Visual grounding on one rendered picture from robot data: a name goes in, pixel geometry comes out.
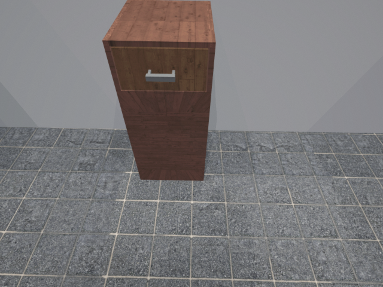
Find cabinet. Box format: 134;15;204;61
102;0;216;181

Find handle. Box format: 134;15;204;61
145;70;175;82

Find drawer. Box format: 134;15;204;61
111;47;208;91

